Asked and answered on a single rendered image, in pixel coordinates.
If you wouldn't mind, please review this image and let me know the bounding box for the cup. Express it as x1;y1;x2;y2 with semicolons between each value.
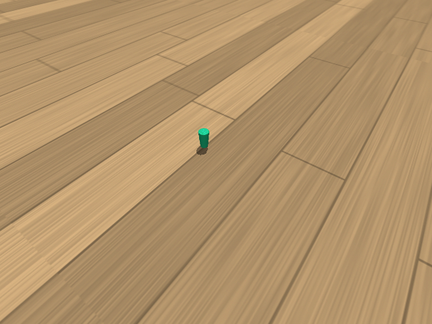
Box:
198;128;209;148

